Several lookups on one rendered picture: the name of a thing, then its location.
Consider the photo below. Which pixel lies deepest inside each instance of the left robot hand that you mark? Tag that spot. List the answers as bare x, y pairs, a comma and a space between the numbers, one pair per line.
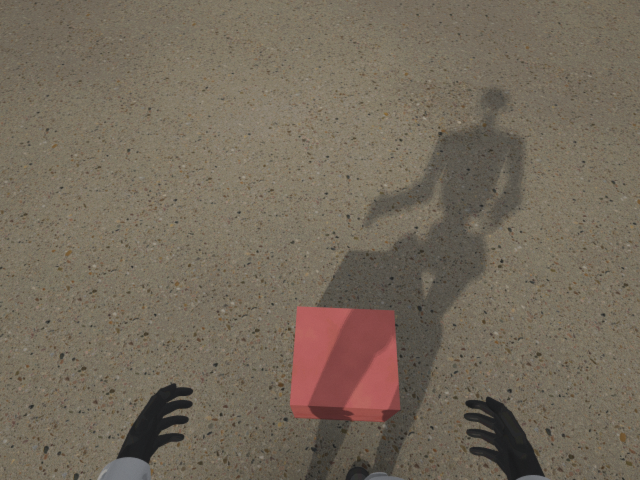
142, 440

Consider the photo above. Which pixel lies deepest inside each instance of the right robot hand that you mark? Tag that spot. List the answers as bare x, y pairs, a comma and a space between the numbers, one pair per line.
516, 456

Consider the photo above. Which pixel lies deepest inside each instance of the carton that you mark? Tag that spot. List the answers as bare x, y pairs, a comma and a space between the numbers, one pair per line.
345, 365

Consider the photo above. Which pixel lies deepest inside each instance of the robot left forearm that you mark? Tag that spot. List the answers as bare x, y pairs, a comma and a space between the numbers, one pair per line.
127, 468

